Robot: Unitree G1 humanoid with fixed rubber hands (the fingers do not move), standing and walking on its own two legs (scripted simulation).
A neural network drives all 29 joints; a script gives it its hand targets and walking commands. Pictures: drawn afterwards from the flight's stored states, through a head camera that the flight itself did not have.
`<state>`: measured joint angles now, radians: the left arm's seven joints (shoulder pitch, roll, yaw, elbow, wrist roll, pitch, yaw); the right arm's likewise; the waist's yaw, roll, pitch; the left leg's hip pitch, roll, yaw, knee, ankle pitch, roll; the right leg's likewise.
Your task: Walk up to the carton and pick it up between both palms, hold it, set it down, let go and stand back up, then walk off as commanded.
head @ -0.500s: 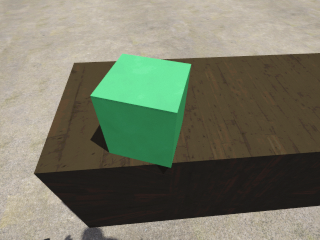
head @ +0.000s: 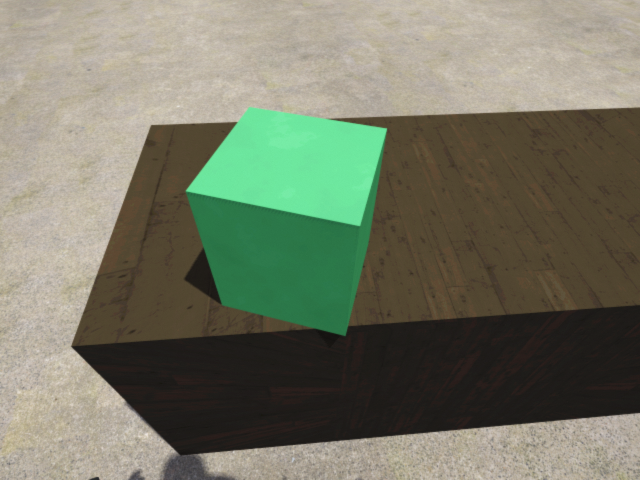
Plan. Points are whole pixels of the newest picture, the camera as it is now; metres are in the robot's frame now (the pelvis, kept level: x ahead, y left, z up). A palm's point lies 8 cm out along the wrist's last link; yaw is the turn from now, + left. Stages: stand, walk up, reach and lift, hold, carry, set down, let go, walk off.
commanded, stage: walk up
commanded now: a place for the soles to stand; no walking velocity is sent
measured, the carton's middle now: (298, 223) +0.48 +0.05 +0.04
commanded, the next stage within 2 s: none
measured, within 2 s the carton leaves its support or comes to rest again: neither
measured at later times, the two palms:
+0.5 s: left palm out of the picture +0.10 +0.30 -0.09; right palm out of the picture +0.07 -0.32 -0.10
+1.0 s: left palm out of the picture +0.09 +0.28 -0.09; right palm out of the picture +0.06 -0.35 -0.11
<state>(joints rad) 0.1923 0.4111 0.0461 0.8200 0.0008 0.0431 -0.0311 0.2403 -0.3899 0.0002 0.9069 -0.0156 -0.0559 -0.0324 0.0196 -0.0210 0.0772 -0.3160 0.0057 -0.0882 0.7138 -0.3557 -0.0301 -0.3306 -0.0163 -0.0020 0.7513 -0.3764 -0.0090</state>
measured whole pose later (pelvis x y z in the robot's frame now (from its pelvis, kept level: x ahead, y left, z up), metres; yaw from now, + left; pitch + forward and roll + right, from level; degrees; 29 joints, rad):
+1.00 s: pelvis -0.01 -0.04 +0.00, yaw -1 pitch -3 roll +2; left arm 0.19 0.40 0.05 0.82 0.00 0.04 -0.03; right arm 0.24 -0.40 0.00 0.91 -0.02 -0.04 -0.04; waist 0.02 -0.02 0.09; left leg -0.33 0.00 -0.07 0.78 -0.40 0.00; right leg -0.35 0.01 0.00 0.78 -0.37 -0.05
